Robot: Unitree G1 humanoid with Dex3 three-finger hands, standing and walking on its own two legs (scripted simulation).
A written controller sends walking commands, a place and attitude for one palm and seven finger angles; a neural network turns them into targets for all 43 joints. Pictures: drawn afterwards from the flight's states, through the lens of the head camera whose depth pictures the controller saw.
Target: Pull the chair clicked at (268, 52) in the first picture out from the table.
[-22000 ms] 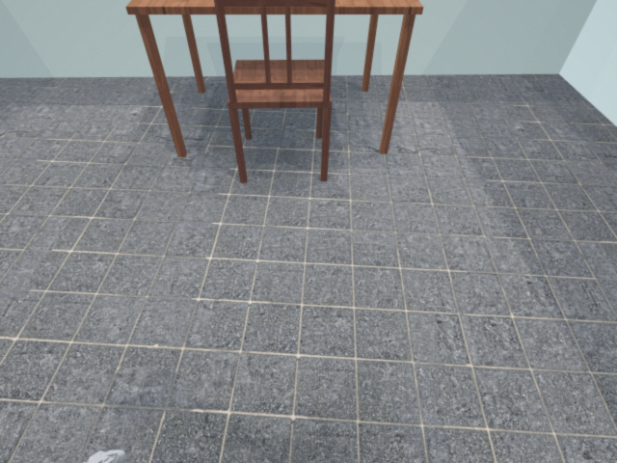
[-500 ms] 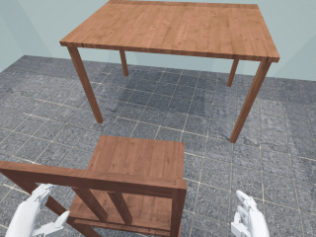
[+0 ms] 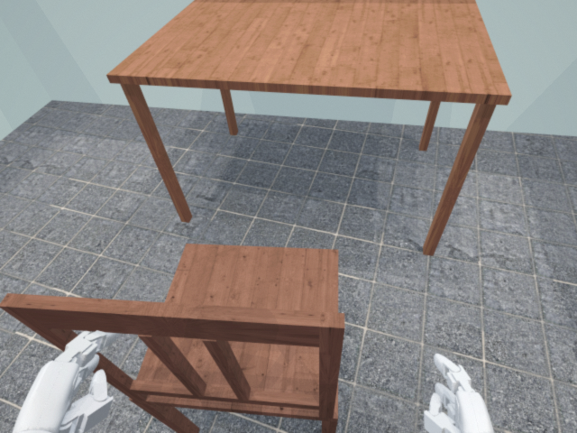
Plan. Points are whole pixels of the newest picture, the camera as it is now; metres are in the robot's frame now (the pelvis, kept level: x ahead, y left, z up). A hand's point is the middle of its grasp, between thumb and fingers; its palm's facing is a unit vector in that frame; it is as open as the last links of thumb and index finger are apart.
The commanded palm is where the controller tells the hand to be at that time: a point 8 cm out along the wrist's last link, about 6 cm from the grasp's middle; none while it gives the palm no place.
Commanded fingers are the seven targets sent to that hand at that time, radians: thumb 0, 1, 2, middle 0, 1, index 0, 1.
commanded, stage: step back with the hand held close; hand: left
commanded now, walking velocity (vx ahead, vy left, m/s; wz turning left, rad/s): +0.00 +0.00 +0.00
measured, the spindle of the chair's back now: (178, 365) +0.21 +0.24 -0.09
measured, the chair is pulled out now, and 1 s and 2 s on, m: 0.58 0.56 0.56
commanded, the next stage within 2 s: stop stepping back and stand still in 0.80 s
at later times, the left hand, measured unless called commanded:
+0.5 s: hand out of the picture +0.10 +0.28 +0.19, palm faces +0.34 -0.71 -0.61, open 6.8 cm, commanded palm +0.05 +0.32 +0.19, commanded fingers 0.00 0.90 0.90 -0.20 -0.30 -0.20 -0.30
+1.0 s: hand out of the picture -0.03 +0.33 +0.19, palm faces +0.49 -0.73 -0.48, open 7.4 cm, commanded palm -0.06 +0.36 +0.19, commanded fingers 0.00 0.90 0.90 -0.20 -0.30 -0.20 -0.30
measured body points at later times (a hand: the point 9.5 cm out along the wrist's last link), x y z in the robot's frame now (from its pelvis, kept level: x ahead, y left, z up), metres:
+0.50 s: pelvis -0.10 +0.02 +0.00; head -0.07 +0.01 +0.45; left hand +0.08 +0.31 +0.22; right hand +0.08 -0.22 -0.09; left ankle -0.01 +0.16 -0.72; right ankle -0.04 -0.09 -0.73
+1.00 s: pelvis -0.21 +0.06 +0.00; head -0.21 +0.06 +0.45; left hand -0.06 +0.37 +0.21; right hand -0.03 -0.17 -0.09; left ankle -0.14 +0.17 -0.71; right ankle -0.17 -0.08 -0.73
